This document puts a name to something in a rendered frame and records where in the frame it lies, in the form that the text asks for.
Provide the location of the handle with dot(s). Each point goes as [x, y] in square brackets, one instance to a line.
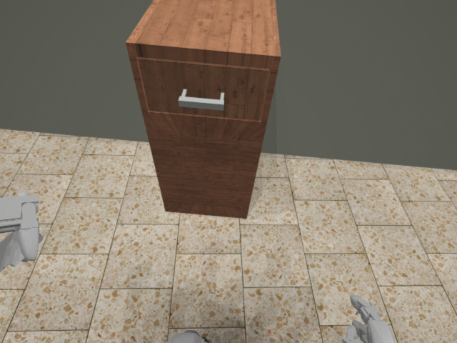
[201, 103]

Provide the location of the robot left hand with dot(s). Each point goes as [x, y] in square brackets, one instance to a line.
[18, 215]

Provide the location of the left robot shin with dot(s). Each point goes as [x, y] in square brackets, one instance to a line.
[193, 331]

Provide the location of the cabinet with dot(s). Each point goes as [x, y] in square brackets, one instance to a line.
[206, 164]

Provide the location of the drawer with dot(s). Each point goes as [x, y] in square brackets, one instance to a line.
[243, 87]

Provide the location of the robot right hand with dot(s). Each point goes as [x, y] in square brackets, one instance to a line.
[375, 331]

